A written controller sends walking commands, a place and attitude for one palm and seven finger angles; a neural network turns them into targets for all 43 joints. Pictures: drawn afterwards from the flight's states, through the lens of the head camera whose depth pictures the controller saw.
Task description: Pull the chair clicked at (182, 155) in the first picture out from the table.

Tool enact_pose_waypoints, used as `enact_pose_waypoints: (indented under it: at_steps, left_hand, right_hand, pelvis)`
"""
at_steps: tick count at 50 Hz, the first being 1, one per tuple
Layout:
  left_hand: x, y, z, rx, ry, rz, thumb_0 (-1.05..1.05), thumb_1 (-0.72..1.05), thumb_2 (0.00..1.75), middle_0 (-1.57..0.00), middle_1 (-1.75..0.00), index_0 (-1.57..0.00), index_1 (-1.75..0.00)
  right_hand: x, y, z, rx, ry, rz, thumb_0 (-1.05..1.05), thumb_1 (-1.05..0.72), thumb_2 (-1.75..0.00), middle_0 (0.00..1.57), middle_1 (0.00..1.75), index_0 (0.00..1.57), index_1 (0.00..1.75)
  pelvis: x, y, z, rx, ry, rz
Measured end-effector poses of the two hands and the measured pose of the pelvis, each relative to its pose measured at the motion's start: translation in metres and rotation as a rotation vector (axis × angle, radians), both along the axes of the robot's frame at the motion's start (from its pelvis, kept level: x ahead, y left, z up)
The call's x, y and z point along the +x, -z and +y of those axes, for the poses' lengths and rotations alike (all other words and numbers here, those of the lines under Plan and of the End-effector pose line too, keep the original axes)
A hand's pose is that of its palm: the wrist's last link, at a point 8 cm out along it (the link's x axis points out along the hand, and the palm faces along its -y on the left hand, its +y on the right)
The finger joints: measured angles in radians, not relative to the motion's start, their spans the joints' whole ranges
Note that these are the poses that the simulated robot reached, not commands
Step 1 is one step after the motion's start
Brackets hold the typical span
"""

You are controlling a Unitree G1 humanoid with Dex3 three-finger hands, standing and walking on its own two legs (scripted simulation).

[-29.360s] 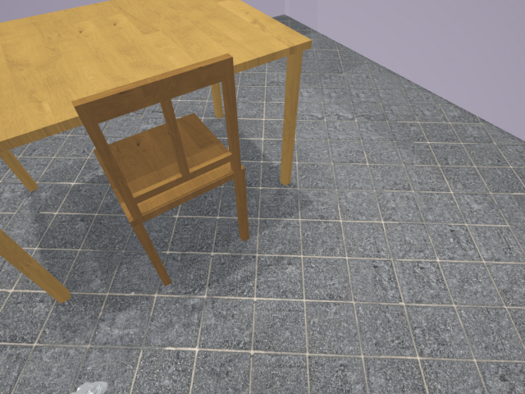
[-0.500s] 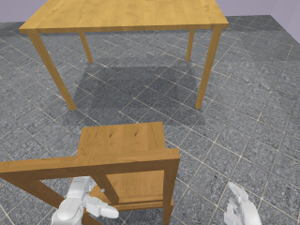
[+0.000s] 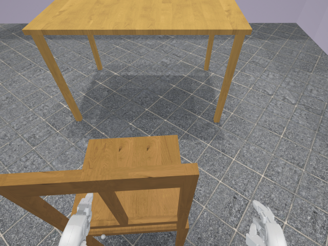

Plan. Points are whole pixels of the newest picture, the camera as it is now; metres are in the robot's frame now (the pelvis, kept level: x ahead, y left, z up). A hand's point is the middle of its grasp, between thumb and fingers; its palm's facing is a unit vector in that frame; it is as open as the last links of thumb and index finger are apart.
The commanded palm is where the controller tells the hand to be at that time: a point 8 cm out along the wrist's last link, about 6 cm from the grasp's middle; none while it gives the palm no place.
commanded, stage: draw the fingers out of the gap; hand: left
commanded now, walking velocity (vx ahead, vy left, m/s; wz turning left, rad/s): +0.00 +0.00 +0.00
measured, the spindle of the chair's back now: (115, 207) +0.24 +0.14 -0.06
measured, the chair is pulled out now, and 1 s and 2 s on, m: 0.72 0.72 0.72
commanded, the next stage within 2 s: draw the hand back to the body in 0.50 s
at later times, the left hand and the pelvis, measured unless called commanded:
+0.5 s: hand out of the picture +0.10 +0.15 -0.02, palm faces +0.00 -0.99 -0.16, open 17.5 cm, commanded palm +0.06 +0.20 +0.00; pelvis -0.01 +0.00 -0.01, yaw +0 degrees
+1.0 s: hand out of the picture +0.12 +0.17 +0.05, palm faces +0.01 -1.00 -0.09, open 17.5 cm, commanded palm +0.07 +0.24 +0.08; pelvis -0.03 +0.01 -0.03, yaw +0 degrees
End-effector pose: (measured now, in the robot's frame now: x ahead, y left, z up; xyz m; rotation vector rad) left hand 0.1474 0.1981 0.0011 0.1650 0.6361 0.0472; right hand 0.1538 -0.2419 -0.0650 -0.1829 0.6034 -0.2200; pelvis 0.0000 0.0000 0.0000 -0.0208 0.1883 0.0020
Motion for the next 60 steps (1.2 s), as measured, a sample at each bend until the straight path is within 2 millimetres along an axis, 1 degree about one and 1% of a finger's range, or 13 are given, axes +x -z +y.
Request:
enact_pose_waypoints:
  at_steps: [7,19,29,33,36,40,43,46,51,57,60]
  left_hand:
    - [-0.024,0.001,0.002,-0.004,-0.003,0.003,-0.01,-0.53,0.20,0.00,0.00,0.00,0.00]
    - [-0.045,-0.001,-0.004,-0.011,0.002,0.003,-0.01,-0.53,0.20,0.00,0.00,0.00,0.00]
    - [-0.070,0.001,0.002,-0.013,-0.014,0.033,-0.01,-0.53,0.20,0.00,0.00,0.00,0.00]
    - [-0.079,0.001,0.002,-0.044,-0.030,0.029,-0.01,-0.53,0.20,0.00,0.00,0.00,0.00]
    - [-0.078,-0.006,0.005,-0.092,-0.067,-0.064,-0.02,-0.53,0.20,0.00,0.00,0.00,0.00]
    - [-0.069,-0.028,0.014,-0.088,-0.080,-0.232,-0.02,-0.53,0.20,0.00,0.00,0.00,0.00]
    - [-0.060,-0.045,0.016,-0.081,-0.056,-0.363,-0.02,-0.54,0.20,0.00,0.00,0.00,0.00]
    - [-0.052,-0.057,0.017,-0.082,-0.002,-0.467,-0.02,-0.54,0.20,0.00,0.00,0.00,0.00]
    - [-0.054,-0.056,0.026,-0.077,0.059,-0.464,-0.02,-0.54,0.20,0.00,0.00,-0.01,0.00]
    - [-0.054,-0.062,0.035,-0.072,0.072,-0.416,-0.02,-0.51,0.22,-0.01,-0.01,-0.08,-0.04]
    - [-0.054,-0.073,0.042,0.109,0.073,-0.337,-0.02,-0.45,0.24,-0.02,-0.02,-0.13,-0.06]
  right_hand:
    - [0.006,-0.001,0.005,-0.003,-0.012,-0.038,0.01,-0.90,-0.90,0.20,0.30,0.20,0.30]
    - [0.008,-0.001,0.018,0.021,-0.019,-0.079,0.01,-0.90,-0.90,0.20,0.30,0.20,0.30]
    - [0.008,0.000,0.016,0.012,-0.002,-0.085,0.02,-0.90,-0.90,0.20,0.30,0.20,0.30]
    - [0.009,0.000,0.016,0.007,0.007,-0.092,0.02,-0.90,-0.90,0.20,0.30,0.20,0.30]
    - [0.010,0.002,0.016,0.000,0.005,-0.101,0.02,-0.90,-0.90,0.20,0.30,0.20,0.30]
    - [0.010,0.006,0.019,0.009,-0.004,-0.100,0.01,-0.90,-0.90,0.20,0.30,0.20,0.30]
    - [0.009,0.010,0.023,0.030,-0.010,-0.097,0.01,-0.90,-0.90,0.20,0.30,0.20,0.30]
    - [0.008,0.014,0.026,0.051,-0.019,-0.094,0.02,-0.90,-0.90,0.20,0.30,0.20,0.30]
    - [0.006,0.016,0.031,0.077,-0.022,-0.089,0.02,-0.90,-0.90,0.20,0.30,0.20,0.30]
    - [0.003,0.007,0.032,0.083,-0.008,-0.110,0.02,-0.90,-0.90,0.20,0.30,0.20,0.30]
    - [0.002,0.001,0.033,0.057,-0.025,-0.087,0.02,-0.91,-0.90,0.20,0.30,0.20,0.30]
  pelvis:
    - [-0.005,0.004,0.002,-0.006,-0.008,-0.002]
    - [-0.011,0.009,0.004,-0.008,-0.006,-0.007]
    - [-0.012,0.014,0.005,-0.015,-0.006,0.001]
    - [-0.012,0.017,0.006,-0.018,-0.005,0.008]
    - [-0.013,0.020,0.006,-0.023,-0.005,0.013]
    - [-0.015,0.023,0.007,-0.029,-0.012,0.008]
    - [-0.018,0.024,0.007,-0.028,-0.009,0.006]
    - [-0.021,0.025,0.007,-0.025,-0.003,0.006]
    - [-0.026,0.026,0.006,-0.025,0.000,-0.011]
    - [-0.026,0.017,0.004,-0.031,-0.002,-0.048]
    - [-0.023,0.007,0.004,-0.032,0.000,-0.084]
